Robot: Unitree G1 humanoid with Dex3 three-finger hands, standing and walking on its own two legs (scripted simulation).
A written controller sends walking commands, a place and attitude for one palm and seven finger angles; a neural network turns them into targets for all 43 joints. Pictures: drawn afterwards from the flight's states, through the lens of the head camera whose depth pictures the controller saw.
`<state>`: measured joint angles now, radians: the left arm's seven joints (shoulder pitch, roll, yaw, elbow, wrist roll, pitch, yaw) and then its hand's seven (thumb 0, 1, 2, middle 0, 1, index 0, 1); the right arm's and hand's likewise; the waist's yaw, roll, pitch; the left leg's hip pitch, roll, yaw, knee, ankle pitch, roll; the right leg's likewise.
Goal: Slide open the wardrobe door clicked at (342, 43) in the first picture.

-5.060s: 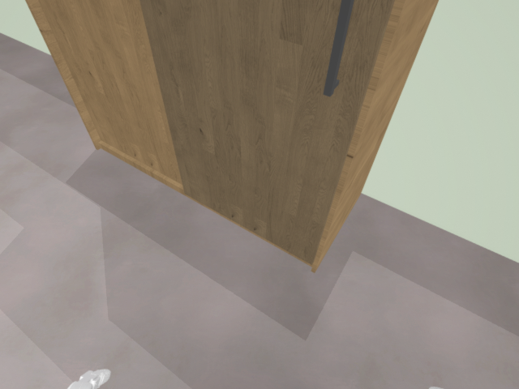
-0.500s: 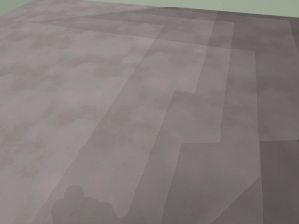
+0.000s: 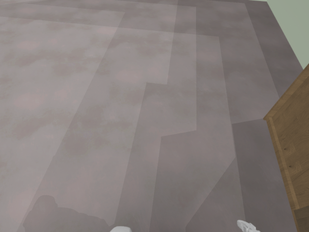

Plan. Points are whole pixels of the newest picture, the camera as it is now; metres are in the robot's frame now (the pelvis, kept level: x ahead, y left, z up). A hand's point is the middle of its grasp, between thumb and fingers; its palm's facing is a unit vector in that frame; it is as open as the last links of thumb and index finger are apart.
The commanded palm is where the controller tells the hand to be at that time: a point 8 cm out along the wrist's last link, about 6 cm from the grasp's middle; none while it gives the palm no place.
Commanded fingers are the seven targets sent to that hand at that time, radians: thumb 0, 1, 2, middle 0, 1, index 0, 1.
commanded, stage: turn to face it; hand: right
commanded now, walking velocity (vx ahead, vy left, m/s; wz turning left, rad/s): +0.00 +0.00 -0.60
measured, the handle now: out of the picture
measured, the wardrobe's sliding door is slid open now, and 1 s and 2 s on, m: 0.00 0.00 0.00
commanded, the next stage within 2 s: none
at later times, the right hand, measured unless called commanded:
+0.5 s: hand out of the picture -0.07 -0.16 -0.16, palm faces +0.35 +0.90 -0.27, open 7.4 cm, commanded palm none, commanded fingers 0.00 -0.90 -0.90 0.20 0.30 0.20 0.30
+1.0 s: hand out of the picture -0.04 -0.24 -0.15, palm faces +0.57 +0.78 -0.26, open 7.4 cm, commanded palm none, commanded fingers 0.00 -0.90 -0.90 0.20 0.30 0.20 0.30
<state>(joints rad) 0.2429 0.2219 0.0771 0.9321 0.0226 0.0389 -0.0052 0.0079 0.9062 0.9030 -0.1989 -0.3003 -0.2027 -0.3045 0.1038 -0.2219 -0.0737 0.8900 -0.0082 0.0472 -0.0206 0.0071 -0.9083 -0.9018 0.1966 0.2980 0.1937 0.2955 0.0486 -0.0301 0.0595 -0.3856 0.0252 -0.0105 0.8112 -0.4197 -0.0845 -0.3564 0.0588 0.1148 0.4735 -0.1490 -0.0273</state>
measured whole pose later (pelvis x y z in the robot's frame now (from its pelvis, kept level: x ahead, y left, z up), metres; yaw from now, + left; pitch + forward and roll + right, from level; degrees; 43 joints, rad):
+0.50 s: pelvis -0.02 +0.03 +0.00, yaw -19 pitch +0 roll -1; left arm 0.13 0.27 0.08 0.93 0.01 0.09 -0.03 0.01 0.91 0.90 -0.19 -0.30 -0.20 -0.30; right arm 0.29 -0.19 -0.04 0.92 -0.03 0.01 -0.02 0.01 -0.90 -0.90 0.20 0.30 0.20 0.30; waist -0.02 -0.01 0.10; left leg -0.20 0.14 0.27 0.55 -0.34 0.00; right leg -0.40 -0.05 -0.06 0.86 -0.42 0.08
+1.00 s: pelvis -0.03 +0.01 +0.00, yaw -36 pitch +1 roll +1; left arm 0.22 0.22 0.06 0.90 0.02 0.04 -0.01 0.01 0.90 0.90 -0.20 -0.30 -0.20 -0.30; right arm 0.10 -0.24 -0.07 0.85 -0.01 0.05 -0.01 0.01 -0.91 -0.90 0.20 0.30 0.20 0.30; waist 0.04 -0.01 0.07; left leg -0.43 0.05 -0.01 0.89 -0.41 -0.10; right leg -0.29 0.07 0.10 0.48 -0.21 -0.05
